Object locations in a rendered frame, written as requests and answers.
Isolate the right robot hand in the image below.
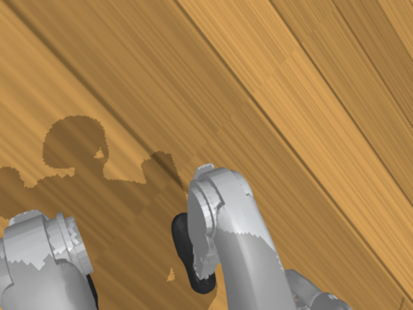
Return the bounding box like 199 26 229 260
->
284 269 323 310

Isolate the right robot foot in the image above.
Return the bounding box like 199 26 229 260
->
171 212 216 294

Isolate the right robot arm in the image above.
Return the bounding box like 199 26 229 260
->
310 293 353 310

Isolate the left robot foot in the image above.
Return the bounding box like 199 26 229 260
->
86 274 99 310

